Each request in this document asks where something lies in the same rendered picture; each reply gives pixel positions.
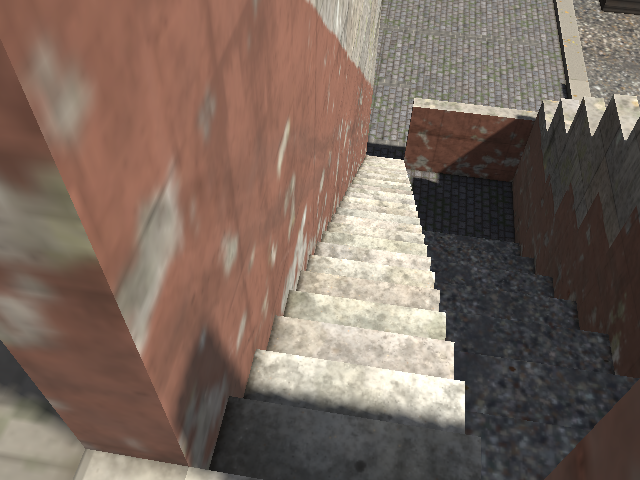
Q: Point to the stairs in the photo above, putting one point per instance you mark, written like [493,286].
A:
[357,382]

